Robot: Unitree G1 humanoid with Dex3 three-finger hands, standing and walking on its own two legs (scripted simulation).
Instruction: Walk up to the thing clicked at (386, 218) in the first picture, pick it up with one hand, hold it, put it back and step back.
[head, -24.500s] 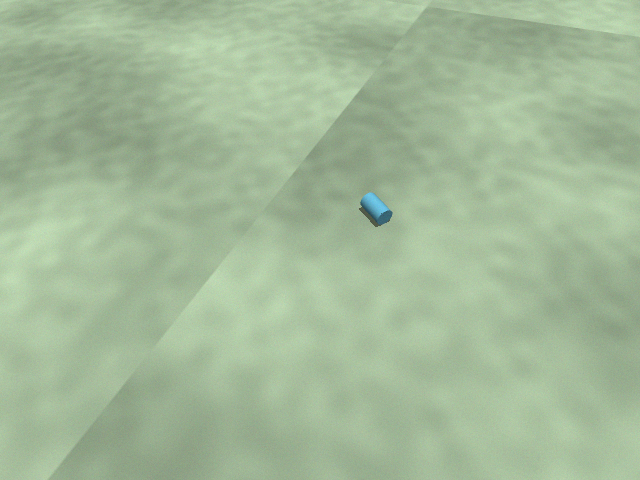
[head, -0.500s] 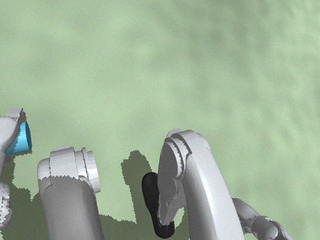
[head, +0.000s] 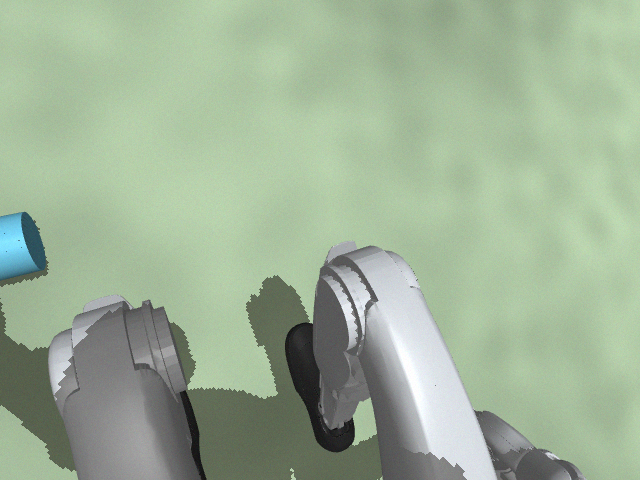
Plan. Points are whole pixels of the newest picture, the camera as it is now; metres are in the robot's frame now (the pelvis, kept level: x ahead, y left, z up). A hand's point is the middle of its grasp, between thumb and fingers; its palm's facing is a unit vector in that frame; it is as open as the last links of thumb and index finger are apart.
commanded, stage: close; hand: left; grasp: from above
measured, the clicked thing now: out of the picture +0.39 +0.34 -0.26
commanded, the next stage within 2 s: settle in 1.74 s
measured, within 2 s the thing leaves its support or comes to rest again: neither
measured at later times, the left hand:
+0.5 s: hand out of the picture +0.35 +0.34 -0.24, palm faces -0.44 -0.07 -0.89, open 10.5 cm
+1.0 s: hand out of the picture +0.36 +0.34 -0.24, palm faces -0.50 -0.16 -0.85, open 10.4 cm
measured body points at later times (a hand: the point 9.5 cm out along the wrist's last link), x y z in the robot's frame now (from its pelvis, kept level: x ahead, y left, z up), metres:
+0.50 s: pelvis +0.00 +0.01 +0.00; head +0.21 +0.16 +0.36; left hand +0.37 +0.35 -0.19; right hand +0.14 -0.24 -0.08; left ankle +0.06 +0.12 -0.26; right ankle +0.11 -0.10 -0.26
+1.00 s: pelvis +0.00 +0.00 +0.00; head +0.24 +0.13 +0.35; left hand +0.39 +0.35 -0.19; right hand +0.07 -0.25 -0.08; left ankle +0.06 +0.12 -0.26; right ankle +0.11 -0.10 -0.26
